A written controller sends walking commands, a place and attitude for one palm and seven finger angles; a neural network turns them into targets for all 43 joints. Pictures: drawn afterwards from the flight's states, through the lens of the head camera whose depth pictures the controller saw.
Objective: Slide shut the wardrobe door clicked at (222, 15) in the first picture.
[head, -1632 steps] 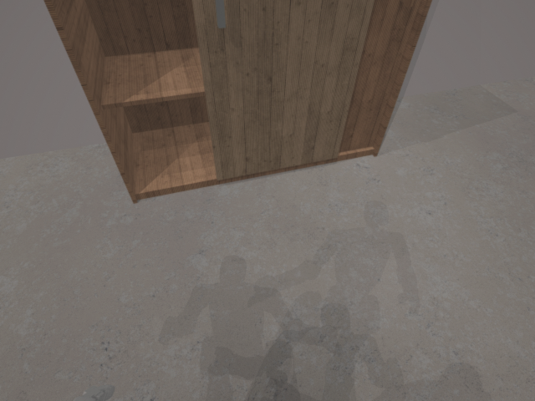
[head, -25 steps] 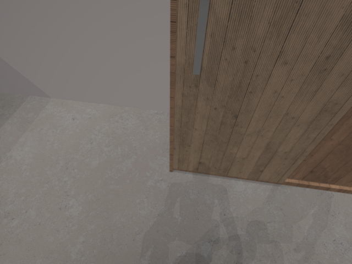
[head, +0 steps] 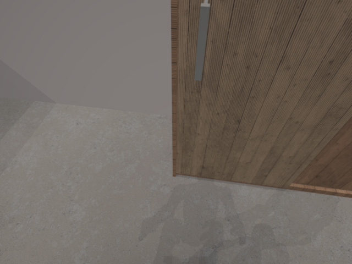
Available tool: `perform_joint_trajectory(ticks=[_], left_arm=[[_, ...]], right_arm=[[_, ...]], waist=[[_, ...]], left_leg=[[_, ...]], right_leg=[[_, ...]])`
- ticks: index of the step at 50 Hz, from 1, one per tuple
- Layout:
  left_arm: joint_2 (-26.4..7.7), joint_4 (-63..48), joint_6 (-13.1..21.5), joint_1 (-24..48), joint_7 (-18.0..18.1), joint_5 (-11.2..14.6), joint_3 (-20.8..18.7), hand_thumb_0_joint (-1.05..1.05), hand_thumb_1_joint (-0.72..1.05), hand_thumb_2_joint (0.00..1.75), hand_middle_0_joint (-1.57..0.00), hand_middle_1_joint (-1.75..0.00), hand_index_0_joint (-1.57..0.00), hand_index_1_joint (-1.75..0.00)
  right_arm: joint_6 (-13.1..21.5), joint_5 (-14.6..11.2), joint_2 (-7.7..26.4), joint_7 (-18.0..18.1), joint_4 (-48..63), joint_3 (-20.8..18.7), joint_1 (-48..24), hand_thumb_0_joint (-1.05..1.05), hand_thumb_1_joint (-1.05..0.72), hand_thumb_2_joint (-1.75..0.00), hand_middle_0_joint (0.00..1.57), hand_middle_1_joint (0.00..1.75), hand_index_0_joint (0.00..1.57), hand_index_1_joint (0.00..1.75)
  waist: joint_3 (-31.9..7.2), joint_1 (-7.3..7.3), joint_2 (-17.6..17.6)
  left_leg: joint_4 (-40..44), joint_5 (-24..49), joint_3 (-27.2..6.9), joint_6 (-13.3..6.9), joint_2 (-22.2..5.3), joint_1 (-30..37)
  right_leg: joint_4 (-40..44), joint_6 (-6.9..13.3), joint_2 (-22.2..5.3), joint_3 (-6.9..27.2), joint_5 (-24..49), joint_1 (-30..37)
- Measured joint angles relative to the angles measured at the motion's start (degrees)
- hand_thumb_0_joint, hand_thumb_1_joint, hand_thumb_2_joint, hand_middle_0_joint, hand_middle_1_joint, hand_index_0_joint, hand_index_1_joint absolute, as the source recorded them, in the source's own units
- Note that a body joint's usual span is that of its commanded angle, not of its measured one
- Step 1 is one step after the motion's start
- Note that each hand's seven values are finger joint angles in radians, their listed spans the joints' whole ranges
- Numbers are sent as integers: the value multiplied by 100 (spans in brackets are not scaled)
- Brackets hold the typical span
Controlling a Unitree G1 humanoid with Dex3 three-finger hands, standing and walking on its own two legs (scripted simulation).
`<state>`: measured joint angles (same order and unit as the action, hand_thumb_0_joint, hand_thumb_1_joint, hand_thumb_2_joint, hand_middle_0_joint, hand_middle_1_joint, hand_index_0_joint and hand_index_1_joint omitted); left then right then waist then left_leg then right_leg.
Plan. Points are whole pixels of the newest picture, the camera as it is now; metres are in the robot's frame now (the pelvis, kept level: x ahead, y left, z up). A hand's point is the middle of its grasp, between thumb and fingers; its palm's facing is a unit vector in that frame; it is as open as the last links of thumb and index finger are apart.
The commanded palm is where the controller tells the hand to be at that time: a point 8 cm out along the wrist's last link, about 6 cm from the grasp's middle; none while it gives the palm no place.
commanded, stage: look to check the result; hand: right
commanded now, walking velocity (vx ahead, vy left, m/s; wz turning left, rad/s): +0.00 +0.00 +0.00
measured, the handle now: (201, 43) +0.70 -0.03 +0.16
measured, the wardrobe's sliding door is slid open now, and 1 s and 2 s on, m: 0.00 0.00 0.00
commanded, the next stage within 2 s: stand and wait in 0.48 s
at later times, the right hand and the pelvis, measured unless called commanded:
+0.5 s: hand out of the picture +0.10 -0.23 -0.15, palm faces -0.03 +0.94 -0.34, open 7.4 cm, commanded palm none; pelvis +0.02 +0.01 +0.00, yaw +0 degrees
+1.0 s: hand out of the picture +0.11 -0.21 -0.16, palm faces -0.04 +0.95 -0.32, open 7.4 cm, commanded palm none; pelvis +0.04 +0.03 +0.00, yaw +0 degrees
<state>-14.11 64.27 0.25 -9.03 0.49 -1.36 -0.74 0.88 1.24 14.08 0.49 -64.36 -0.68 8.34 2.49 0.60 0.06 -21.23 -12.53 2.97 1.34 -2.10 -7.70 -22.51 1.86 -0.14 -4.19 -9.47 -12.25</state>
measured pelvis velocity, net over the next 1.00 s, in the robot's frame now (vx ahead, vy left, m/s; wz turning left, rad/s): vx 0.04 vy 0.03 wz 0.01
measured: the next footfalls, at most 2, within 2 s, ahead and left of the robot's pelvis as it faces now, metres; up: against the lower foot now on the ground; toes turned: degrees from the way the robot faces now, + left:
none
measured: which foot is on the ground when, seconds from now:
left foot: down 0.00-1.00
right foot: down 0.00-1.00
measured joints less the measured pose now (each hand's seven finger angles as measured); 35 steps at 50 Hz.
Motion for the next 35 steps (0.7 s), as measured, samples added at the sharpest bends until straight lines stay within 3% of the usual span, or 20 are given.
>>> perform_joint_trajectory(ticks=[16,35], left_arm=[[-465,48,9,347,-41,26,31,1,91,90,-20,-30,-21,-30],[-459,33,18,410,-30,29,106,1,91,90,-20,-30,-21,-30]], right_arm=[[17,-16,520,-44,-105,14,-163,0,-90,-90,20,30,20,30],[42,-25,418,-54,-41,76,-289,0,-90,-90,21,30,20,30]], waist=[[-15,-49,-53],[-35,-19,-10]], left_leg=[[337,53,36,-51,40,275],[503,9,50,-150,137,460]], right_leg=[[336,-73,-17,34,67,269],[478,-193,-104,55,19,447]])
